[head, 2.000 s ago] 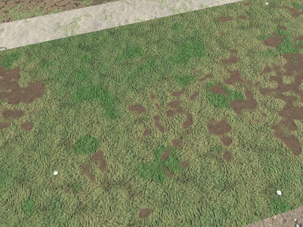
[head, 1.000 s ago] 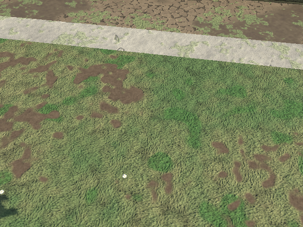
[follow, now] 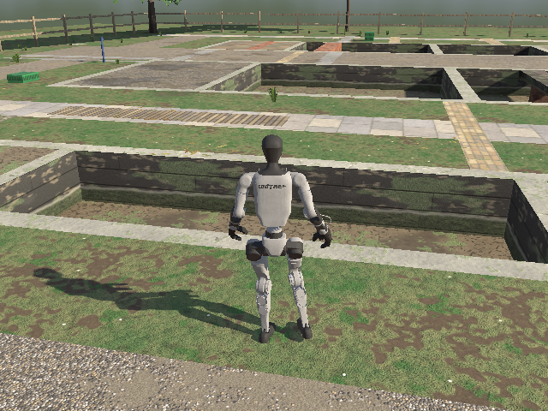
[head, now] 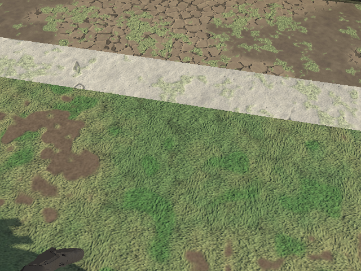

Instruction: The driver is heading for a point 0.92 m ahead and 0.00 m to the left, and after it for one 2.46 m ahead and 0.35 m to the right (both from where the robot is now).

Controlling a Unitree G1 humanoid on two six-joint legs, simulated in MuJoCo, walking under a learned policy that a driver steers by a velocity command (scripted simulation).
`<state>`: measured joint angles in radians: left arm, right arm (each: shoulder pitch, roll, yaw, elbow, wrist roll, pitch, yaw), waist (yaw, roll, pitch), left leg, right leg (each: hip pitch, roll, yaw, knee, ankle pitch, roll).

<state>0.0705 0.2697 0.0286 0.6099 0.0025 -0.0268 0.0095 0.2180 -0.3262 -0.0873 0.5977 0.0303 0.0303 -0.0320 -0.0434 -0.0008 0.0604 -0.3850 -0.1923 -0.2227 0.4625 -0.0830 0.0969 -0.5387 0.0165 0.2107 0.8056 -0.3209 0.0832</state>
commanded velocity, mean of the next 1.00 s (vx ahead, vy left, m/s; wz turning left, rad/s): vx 0.86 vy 0.00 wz -0.05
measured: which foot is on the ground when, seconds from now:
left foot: down 0.00-0.10, up 0.12-0.58, down 0.60-1.00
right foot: up 0.00-0.08, down 0.10-0.60, up 0.62-1.00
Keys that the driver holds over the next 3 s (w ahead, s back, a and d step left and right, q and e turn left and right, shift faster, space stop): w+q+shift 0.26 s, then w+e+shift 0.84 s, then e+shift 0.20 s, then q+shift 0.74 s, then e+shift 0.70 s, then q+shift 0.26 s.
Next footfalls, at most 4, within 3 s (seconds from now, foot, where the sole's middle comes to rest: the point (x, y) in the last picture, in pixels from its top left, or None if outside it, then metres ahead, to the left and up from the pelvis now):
0.10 right None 0.13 -0.17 -0.77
0.60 left None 0.40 0.24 -0.77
1.02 right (173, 174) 0.83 0.01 -0.77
1.42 left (168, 110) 1.18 0.02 -0.77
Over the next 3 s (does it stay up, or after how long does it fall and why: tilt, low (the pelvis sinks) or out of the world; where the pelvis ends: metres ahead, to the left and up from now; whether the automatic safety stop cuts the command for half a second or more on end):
stays up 0.93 -0.04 -0.01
